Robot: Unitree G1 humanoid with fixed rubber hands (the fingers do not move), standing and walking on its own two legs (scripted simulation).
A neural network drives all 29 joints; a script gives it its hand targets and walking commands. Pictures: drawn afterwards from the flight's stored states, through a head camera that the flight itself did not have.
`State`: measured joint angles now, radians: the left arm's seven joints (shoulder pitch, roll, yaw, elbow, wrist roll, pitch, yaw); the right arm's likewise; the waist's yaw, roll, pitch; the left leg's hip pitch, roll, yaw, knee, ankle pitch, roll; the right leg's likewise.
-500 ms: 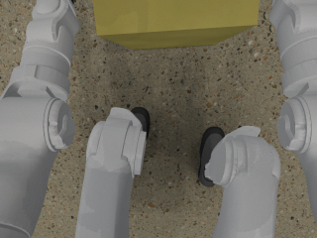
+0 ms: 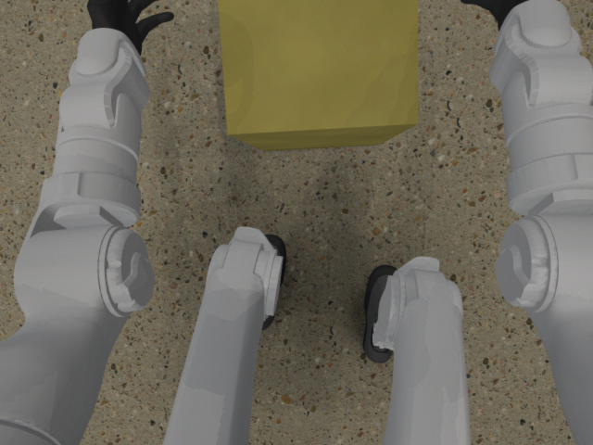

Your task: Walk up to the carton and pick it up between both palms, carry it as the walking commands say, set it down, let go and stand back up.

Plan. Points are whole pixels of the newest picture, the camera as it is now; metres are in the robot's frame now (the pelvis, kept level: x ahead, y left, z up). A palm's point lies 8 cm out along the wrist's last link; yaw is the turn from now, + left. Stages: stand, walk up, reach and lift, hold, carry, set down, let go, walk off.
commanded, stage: set down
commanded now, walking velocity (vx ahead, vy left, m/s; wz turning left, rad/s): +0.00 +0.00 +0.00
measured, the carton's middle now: (317, 51) +0.58 +0.08 -0.33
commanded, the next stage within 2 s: let go in 0.74 s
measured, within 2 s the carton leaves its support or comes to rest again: neither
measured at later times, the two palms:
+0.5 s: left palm out of the picture +0.50 +0.29 +0.04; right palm out of the picture +0.58 -0.13 +0.04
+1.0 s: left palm out of the picture +0.46 +0.27 +0.10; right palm out of the picture +0.52 -0.15 +0.10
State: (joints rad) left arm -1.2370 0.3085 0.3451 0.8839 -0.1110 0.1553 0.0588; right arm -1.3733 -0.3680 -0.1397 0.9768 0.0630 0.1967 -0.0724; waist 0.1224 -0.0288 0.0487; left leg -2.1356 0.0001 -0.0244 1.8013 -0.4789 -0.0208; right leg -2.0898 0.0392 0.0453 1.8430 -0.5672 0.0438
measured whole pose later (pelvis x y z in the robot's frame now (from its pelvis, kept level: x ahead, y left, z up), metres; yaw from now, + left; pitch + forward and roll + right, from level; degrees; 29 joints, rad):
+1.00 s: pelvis +0.04 +0.01 +0.21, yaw +0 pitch +43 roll -1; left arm -0.76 0.22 0.36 0.62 0.10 0.16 -0.10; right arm -0.87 -0.17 -0.26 0.67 -0.15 0.20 -0.06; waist 0.07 -0.03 -0.05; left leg -1.42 0.01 -0.02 0.91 -0.24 0.00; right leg -1.38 0.02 0.05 0.92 -0.29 0.04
